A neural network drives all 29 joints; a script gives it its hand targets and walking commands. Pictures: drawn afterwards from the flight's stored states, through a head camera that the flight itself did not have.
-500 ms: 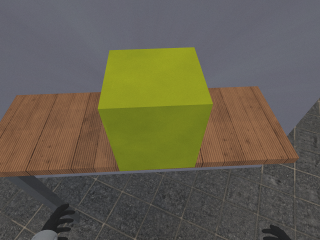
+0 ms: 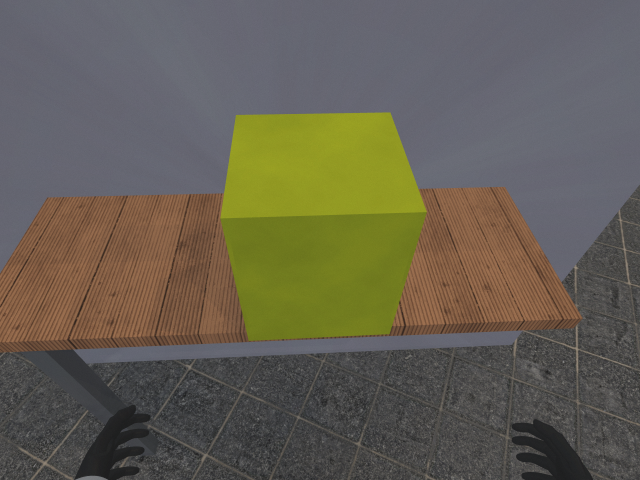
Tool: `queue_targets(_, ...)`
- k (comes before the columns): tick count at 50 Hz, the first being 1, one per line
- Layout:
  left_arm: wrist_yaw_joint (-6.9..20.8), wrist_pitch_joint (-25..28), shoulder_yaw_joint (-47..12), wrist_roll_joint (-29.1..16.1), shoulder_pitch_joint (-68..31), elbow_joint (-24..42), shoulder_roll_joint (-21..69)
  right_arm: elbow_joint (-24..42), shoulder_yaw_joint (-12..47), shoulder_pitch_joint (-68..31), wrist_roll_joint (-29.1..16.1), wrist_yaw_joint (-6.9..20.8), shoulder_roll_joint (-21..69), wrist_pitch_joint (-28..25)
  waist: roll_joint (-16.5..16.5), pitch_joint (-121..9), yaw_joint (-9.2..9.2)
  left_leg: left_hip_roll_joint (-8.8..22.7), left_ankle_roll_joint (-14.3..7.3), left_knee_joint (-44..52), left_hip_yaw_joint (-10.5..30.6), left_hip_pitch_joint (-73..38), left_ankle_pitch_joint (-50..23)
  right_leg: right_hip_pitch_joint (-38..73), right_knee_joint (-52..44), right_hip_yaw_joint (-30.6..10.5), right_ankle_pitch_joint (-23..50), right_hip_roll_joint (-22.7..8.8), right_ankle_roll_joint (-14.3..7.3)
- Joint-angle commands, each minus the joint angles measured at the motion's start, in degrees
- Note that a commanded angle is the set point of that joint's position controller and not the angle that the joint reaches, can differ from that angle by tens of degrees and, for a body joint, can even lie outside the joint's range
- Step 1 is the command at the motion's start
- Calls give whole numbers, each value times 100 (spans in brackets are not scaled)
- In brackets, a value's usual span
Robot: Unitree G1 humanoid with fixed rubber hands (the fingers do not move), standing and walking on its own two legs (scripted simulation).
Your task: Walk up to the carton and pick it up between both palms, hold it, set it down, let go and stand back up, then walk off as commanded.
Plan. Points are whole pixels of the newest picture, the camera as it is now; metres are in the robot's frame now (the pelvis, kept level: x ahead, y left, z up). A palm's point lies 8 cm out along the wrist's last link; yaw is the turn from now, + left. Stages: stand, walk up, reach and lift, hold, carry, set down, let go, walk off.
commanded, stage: reach and lift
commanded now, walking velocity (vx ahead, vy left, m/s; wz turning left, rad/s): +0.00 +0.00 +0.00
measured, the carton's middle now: (317, 230) +0.45 +0.02 +0.07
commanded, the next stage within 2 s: none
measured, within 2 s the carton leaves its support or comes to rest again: neither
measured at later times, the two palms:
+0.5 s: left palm (119, 430) +0.20 +0.23 +0.02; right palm (575, 441) +0.19 -0.26 +0.03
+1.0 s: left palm (131, 391) +0.22 +0.21 +0.07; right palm (561, 404) +0.21 -0.23 +0.07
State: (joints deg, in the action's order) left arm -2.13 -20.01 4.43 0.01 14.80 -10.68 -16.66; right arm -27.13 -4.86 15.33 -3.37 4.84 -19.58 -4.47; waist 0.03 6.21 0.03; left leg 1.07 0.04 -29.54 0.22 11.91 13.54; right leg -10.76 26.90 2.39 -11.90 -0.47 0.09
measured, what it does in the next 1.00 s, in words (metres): stands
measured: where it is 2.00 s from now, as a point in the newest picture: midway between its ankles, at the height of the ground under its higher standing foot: outside the picture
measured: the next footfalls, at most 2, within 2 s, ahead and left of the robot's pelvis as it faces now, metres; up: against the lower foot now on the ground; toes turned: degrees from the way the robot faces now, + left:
none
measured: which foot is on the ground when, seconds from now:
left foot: down 0.00-1.00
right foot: down 0.00-1.00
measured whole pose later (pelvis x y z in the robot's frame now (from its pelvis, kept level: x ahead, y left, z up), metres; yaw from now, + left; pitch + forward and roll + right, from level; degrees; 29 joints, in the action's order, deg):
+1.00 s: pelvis +0.02 -0.01 +0.01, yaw +0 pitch -1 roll +0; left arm -2.6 -12.8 1.6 -8.8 22.0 18.2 -16.3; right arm 17.8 -1.9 25.6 -14.2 -2.8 -14.7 5.7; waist 0.0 3.1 0.0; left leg 1.0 0.8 -21.8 0.2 9.9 11.0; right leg -9.9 21.8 2.4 -11.0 -0.4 -0.6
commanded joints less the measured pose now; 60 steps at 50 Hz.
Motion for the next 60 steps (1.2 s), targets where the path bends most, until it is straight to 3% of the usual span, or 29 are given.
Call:
queue_targets(1, -142, 499, 28, -59, -44, 1217, -460, 1500, -326, 352, -59, -68, -293, 25, -477, -1076, 49, 312, -366, 2149, -420, 1345, 940, 2539, -159, -51, 646, 510, 60)
queue_targets(6, -106, 631, 141, -230, -154, 1370, -633, 2355, -227, 307, -65, -246, -48, 208, -183, -836, -68, 176, -513, 2205, -568, 1592, 1092, 2731, -233, -151, 269, 445, 139)
queue_targets(11, -86, 626, 281, -528, -170, 1531, -744, 3122, 4, 377, -197, -359, 273, 608, 97, -799, -228, 8, -510, 2077, -690, 1187, 884, 2329, -661, -391, -516, 173, 144)
queue_targets(13, -77, 589, 363, -580, -260, 1541, -859, 3288, 33, 337, -208, -419, 351, 790, 138, -754, -212, -83, -463, 1995, -720, 788, 736, 1934, -866, -448, -803, 79, 115)
queue_targets(16, -34, 549, 527, -863, -303, 2021, -1028, 3960, 344, 600, -415, -562, 625, 1016, 781, -753, -309, -441, -246, 1371, -768, -601, -52, 450, -1592, -829, -1695, -460, -123)
queue_targets(18, -38, 479, 502, -983, -343, 2230, -1062, 4141, 389, 673, -482, -633, 657, 1160, 804, -568, -273, -483, -140, 1260, -648, -1280, -213, -364, -1840, -839, -1885, -595, -198)
queue_targets(24, -133, 430, 173, -1046, -10, 2605, -645, 4451, 140, 685, -552, -593, 462, 1283, 48, -1023, -211, -70, -53, 1781, -417, -433, 85, 729, -1214, -423, -565, 11, -91)
queue_targets(28, -125, 572, 103, -1190, 256, 3064, -627, 4893, 248, 930, -690, -644, 563, 1132, 233, -1235, -199, -125, 24, 1599, -393, -706, -604, 816, -1181, -453, 205, 41, -14)
queue_targets(32, -66, 726, 65, -1248, 711, 3319, -534, 5129, 444, 1291, -847, -706, 552, 966, 147, -1405, -245, -187, 169, 1345, -324, -1196, -1843, 691, -1183, -447, 1228, 101, -8)
queue_targets(33, -90, 809, 21, -1266, 651, 3617, -565, 5353, 428, 1303, -874, -716, 467, 872, 162, -1682, -223, -167, 187, 1308, -303, -1221, -1905, 734, -1179, -431, 1174, 144, -12)
queue_targets(36, -78, 964, 53, -1293, 800, 3727, -553, 5486, 547, 1484, -925, -727, 503, 715, 83, -1663, -246, -197, 197, 1221, -284, -1155, -2248, 711, -1093, -449, 1639, 145, 5)
queue_targets(41, -37, 1165, -125, -1398, 966, 3980, -477, 5610, 510, 1590, -1031, -773, 577, 515, 75, -1570, -228, -152, 230, 1191, -167, -1230, -2402, 642, -1182, -446, 1667, 163, -36)
queue_targets(43, -53, 1185, -195, -1413, 852, 4179, -421, 5687, 492, 1482, -1092, -774, 543, 514, 34, -1646, -249, -108, 271, 1206, -151, -1235, -2369, 716, -1209, -440, 1410, 214, -88)
queue_targets(48, -116, 820, -143, -1430, 96, 3853, -418, 5725, 357, 553, -1142, -803, 501, 875, -9, -1181, -343, -59, 159, 1521, -208, -789, -1033, 467, -1314, -543, 233, 108, -151)
queue_targets(49, -162, 755, -204, -1508, 3, 4044, -358, 5687, 314, 467, -1136, -792, 478, 961, -43, -1175, -303, -16, 158, 1563, -194, -764, -848, 459, -1293, -540, 131, 118, -159)
queue_targets(50, -158, 702, -219, -1554, -226, 3956, -393, 5732, 302, 333, -1123, -796, 473, 1034, 91, -1089, -328, -16, 142, 1621, -201, -677, -535, 372, -1319, -554, -128, 97, -160)
queue_targets(52, -217, 528, -257, -1573, -612, 3935, -399, 5695, 221, -27, -1123, -798, 469, 1207, -108, -1024, -324, -10, 84, 1720, -240, -461, -85, 320, -1253, -587, -366, 40, -180)
queue_targets(53, -217, 412, -178, -1576, -912, 3839, -468, 5741, 207, -329, -1119, -801, 432, 1299, -9, -971, -380, -13, 46, 1732, -292, -316, 100, 250, -1235, -623, -539, 38, -147)
queue_targets(54, -241, 308, -182, -1640, -1151, 3878, -511, 5774, 163, -585, -1117, -793, 431, 1390, 66, -1014, -307, 6, 13, 1780, -277, -251, 303, 259, -1206, -609, -675, 24, -149)
queue_targets(56, -319, 181, -187, -1676, -1465, 4041, -494, 5939, 102, -837, -1072, -794, 365, 1487, 0, -1192, -316, 9, 26, 1801, -306, -132, 349, 324, -1119, -577, -652, 44, -153)
queue_targets(57, -313, 114, -213, -1750, -1660, 3964, -517, 5833, 11, -1023, -1010, -828, 355, 1581, -26, -1198, -231, 32, 14, 1786, -334, -132, 399, 301, -1105, -579, -572, 0, -147)
queue_targets(59, -323, -91, -70, -1707, -1957, 3827, -546, 5743, -50, -1390, -1054, -859, 216, 1702, 64, -1313, -251, 33, -43, 1777, -341, -71, 385, 367, -1021, -551, -505, 37, -111)
queue_targets(60, -360, -216, 33, -1640, -2077, 3840, -553, 5616, -138, -1513, -1146, -876, 145, 1774, -61, -1433, -258, 50, -33, 1791, -328, -35, 387, 447, -949, -548, -442, 55, -129)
